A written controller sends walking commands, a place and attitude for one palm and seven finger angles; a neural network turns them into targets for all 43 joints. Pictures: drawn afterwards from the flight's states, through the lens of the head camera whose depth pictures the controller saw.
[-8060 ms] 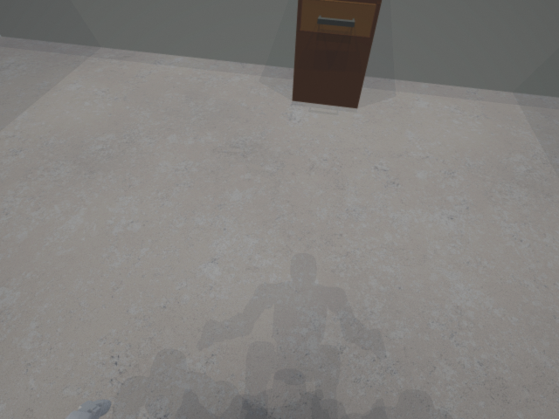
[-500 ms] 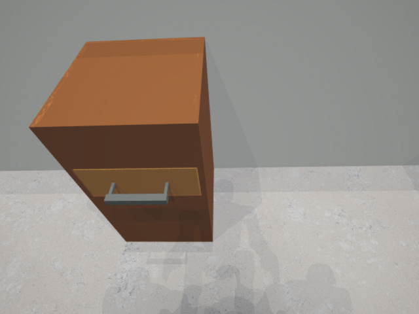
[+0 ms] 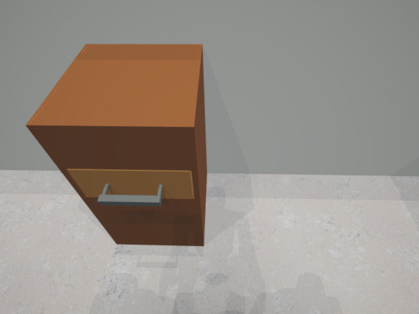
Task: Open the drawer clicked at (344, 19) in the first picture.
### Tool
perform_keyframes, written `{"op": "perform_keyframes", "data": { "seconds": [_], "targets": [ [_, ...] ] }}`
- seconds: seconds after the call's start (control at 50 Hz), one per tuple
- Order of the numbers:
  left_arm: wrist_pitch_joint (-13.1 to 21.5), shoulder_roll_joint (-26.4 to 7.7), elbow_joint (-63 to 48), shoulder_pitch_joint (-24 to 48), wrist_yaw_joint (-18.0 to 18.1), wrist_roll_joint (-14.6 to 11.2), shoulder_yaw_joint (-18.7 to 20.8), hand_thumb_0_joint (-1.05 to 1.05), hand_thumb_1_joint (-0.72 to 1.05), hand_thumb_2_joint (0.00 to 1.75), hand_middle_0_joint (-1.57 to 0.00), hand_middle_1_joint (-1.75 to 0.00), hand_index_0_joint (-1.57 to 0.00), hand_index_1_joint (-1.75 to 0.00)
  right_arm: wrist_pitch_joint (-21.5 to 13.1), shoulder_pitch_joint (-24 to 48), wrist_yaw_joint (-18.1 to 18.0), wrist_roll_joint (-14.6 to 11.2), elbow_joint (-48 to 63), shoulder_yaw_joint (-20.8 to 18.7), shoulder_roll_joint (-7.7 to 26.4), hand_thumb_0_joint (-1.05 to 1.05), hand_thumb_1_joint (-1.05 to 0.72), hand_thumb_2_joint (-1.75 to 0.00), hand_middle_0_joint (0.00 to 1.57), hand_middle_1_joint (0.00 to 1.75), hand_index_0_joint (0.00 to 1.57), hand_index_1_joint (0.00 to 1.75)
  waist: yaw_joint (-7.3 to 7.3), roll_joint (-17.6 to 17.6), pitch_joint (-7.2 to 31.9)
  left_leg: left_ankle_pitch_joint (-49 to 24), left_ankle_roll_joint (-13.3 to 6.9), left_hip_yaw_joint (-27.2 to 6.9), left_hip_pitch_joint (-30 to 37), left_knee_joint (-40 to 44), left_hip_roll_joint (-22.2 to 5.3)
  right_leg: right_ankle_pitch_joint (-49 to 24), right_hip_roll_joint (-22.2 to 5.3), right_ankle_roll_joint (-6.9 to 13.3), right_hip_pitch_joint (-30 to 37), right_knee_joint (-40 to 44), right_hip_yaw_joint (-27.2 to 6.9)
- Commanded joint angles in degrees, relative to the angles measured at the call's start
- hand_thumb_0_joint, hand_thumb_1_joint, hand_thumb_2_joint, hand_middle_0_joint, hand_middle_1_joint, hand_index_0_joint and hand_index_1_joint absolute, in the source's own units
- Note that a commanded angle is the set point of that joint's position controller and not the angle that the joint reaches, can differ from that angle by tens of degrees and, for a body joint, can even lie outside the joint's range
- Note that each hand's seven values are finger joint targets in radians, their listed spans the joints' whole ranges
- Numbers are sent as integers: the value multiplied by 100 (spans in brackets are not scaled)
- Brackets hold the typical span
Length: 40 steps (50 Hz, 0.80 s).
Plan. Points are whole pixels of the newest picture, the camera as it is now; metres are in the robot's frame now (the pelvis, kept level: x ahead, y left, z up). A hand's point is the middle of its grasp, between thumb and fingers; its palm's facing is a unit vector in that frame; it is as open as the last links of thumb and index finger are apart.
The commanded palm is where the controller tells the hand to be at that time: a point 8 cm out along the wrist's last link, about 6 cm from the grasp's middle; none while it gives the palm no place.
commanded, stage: look again from close up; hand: left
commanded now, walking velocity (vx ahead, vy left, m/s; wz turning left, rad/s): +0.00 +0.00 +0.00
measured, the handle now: (131, 194) +0.50 +0.29 -0.24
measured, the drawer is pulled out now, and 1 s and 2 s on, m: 0.00 0.00 0.00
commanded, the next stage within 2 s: shuffle to correct the standing spot in 1.98 s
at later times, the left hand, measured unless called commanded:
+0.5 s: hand out of the picture +0.01 +0.23 -0.18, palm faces +0.02 -0.98 -0.19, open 7.3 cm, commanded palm none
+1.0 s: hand out of the picture -0.01 +0.22 -0.18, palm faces +0.02 -0.99 -0.15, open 7.3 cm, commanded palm none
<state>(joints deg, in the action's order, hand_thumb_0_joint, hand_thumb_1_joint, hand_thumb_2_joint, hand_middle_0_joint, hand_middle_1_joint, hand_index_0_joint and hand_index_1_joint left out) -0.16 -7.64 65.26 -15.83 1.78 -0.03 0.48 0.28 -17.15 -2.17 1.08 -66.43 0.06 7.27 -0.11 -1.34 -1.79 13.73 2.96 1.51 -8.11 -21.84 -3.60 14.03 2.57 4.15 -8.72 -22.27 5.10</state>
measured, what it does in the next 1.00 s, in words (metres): shifts its weight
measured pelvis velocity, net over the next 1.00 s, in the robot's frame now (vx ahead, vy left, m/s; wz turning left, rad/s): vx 0.01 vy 0.07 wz -0.02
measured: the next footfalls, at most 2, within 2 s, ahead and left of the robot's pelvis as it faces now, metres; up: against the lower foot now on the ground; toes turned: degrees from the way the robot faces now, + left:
none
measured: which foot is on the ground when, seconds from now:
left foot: down 0.00-1.00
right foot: down 0.00-1.00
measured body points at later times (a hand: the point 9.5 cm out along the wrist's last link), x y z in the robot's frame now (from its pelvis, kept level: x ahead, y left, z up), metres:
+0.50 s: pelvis +0.00 +0.06 -0.01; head +0.01 +0.07 +0.44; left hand +0.01 +0.28 -0.17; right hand +0.00 -0.16 -0.16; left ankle -0.03 +0.14 -0.74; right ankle -0.02 -0.07 -0.74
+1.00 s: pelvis +0.01 +0.07 +0.00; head +0.01 +0.07 +0.45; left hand -0.01 +0.28 -0.17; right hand -0.02 -0.14 -0.16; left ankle -0.03 +0.14 -0.74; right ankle -0.02 -0.07 -0.74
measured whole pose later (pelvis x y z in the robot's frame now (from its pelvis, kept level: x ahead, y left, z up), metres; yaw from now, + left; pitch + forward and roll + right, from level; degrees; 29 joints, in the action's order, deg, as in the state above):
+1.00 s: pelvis +0.01 +0.07 +0.00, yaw -1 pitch -1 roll +0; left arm 0.0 -6.6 64.9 -18.0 2.3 0.6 -0.8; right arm -2.2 -18.7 -2.4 1.0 -65.2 1.4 7.0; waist 0.3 0.4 -1.2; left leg 16.9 -4.0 4.3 -6.8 -24.2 3.0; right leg 16.1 -2.9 -1.7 -9.4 -26.4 2.2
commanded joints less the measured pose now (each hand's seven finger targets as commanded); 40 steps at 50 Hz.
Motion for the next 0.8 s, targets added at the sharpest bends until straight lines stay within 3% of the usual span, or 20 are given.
{"op": "perform_keyframes", "data": {
  "seconds": [0.0,0.04,0.06,0.08,0.12,0.14,0.16,0.18,0.22,0.28,0.34,0.44,0.54,0.6,0.78],
  "targets": [
    [387,-963,-261,-869,268,124,155,0,90,90,-20,-30,-20,-30,-87,-202,33,-78,728,-104,391,0,-90,-90,20,30,20,30,-37,607,235,831,-295,-285,-1084,-1848,8,-4657,-1811,-681,514,208,-1566],
    [375,-866,-480,-438,177,135,103,0,90,90,-20,-30,-20,-30,-46,-238,101,-92,818,-97,277,0,-90,-90,20,30,20,30,-107,470,486,918,-361,-126,-887,-1959,13,-2785,-1632,201,182,229,-1275],
    [360,-816,-559,-361,149,154,101,0,90,90,-20,-30,-20,-30,-78,-284,104,-72,831,-86,249,0,-90,-90,20,30,20,30,-121,503,446,874,-323,-14,-851,-1655,103,-2511,-1555,382,118,235,-1187],
    [341,-787,-574,-385,133,148,92,0,90,90,-20,-30,-20,-30,-100,-347,89,-61,825,-77,229,0,-90,-90,20,30,20,30,-129,513,389,667,-306,43,-628,-1288,161,-2235,-1463,401,-38,188,-1117],
    [291,-673,-558,-299,111,104,55,0,90,90,-20,-30,-20,-30,-152,-623,66,-46,714,-53,250,0,-90,-90,20,30,20,30,-219,372,149,-58,-350,-64,-210,-482,98,-1368,-1153,180,-380,-35,-882],
    [260,-533,-532,-381,97,67,29,0,90,90,-20,-30,-20,-30,-194,-626,62,-25,708,-47,418,0,-90,-90,20,30,20,30,-135,36,-17,-669,-447,-331,-283,-341,-155,-873,-909,18,-557,-141,-821],
    [236,-456,-527,-478,100,69,29,0,90,90,-20,-30,-20,-30,-217,-628,43,2,709,-44,523,0,-90,-90,20,30,20,30,-54,-39,-38,-1026,-522,-434,-423,-356,-358,-668,-760,-54,-454,-200,-730],
    [234,-440,-487,-521,92,64,10,0,90,90,-20,-30,-20,-30,-238,-574,22,5,689,-31,551,0,-90,-90,20,30,20,30,-23,-193,15,-1445,-542,-484,-435,-395,-361,-851,-718,-72,-287,-314,-670],
    [169,-498,-432,-518,78,62,5,0,90,90,-20,-30,-20,-30,-239,-461,2,-5,673,-5,573,0,-90,-90,20,30,20,30,42,-581,-113,-1560,-583,-549,-600,-198,-390,-625,-684,-127,-134,-378,-545],
    [140,-490,-398,-524,48,62,-22,0,90,90,-20,-30,-20,-30,-228,-354,-4,-16,695,22,637,0,-90,-90,20,30,20,30,57,-39,-275,-948,-608,-564,-650,-25,-317,-513,-729,-161,-206,-263,-583],
    [108,-515,-402,-477,37,68,-33,0,90,90,-20,-30,-20,-30,-239,-397,3,-7,646,37,693,0,-90,-90,20,30,20,30,62,-154,-384,-824,-640,-660,-730,190,-320,-373,-702,-202,-189,-282,-539],
    [109,-551,-365,-473,36,61,-39,0,90,90,-20,-30,-20,-30,-274,-445,-8,-10,557,45,750,0,-90,-90,20,30,20,30,61,-73,-97,-1427,-648,-595,-352,159,-314,-622,-758,-246,-94,-311,-498],
    [98,-535,-318,-474,45,57,-36,0,90,90,-20,-30,-20,-30,-282,-481,-24,-20,465,53,742,0,-90,-90,20,30,20,30,66,-20,-118,-1803,-652,-547,-206,169,-313,-721,-779,-271,-90,-314,-491],
    [94,-523,-277,-489,48,60,-34,0,90,90,-20,-30,-20,-30,-281,-491,-28,-27,411,53,718,0,-90,-90,20,30,20,30,63,113,-184,-1732,-644,-527,-222,188,-285,-762,-805,-278,-74,-283,-502],
    [92,-444,-190,-579,63,64,-32,0,90,90,-20,-30,-20,-30,-290,-585,-43,-37,284,56,621,0,-90,-90,20,30,20,30,57,47,-182,-1802,-646,-491,-133,227,-260,-813,-822,-288,-64,-251,-505]
  ]
}}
